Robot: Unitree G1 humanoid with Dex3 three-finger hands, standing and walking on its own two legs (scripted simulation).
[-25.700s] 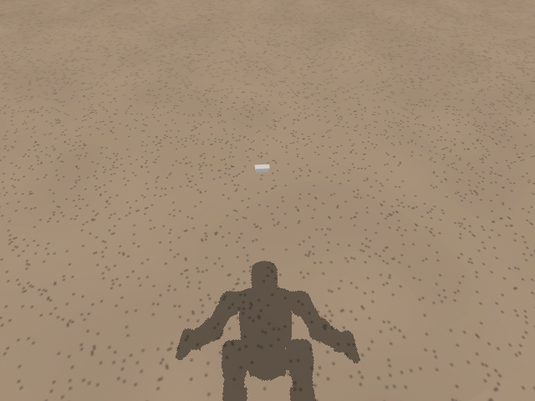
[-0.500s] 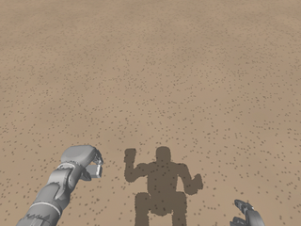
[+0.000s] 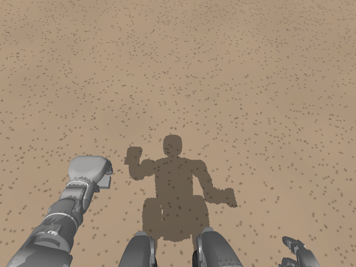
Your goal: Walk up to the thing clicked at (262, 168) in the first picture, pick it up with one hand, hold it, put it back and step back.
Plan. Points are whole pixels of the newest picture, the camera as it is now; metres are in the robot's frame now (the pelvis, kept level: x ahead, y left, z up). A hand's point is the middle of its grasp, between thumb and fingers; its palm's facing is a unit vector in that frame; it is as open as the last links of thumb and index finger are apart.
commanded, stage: crouch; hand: left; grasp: from above
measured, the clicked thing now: (95, 181) +0.36 +0.23 -0.15
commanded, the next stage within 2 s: lower in 1.32 s
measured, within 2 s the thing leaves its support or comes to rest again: neither
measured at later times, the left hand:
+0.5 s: hand (112, 199) +0.35 +0.22 -0.35, palm faces -0.47 +0.01 -0.88, open 6.3 cm
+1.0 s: hand (117, 202) +0.37 +0.23 -0.46, palm faces -0.47 -0.02 -0.88, open 6.2 cm
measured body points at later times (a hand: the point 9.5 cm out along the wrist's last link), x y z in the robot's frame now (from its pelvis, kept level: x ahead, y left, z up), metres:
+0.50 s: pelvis -0.04 +0.00 -0.19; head +0.15 +0.03 +0.21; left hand +0.37 +0.22 -0.30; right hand +0.03 -0.27 -0.32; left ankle +0.04 +0.11 -0.64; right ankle +0.04 -0.12 -0.64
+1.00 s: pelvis -0.04 +0.00 -0.27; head +0.18 +0.03 +0.11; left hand +0.39 +0.22 -0.41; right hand +0.03 -0.28 -0.40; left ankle +0.04 +0.11 -0.64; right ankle +0.04 -0.12 -0.64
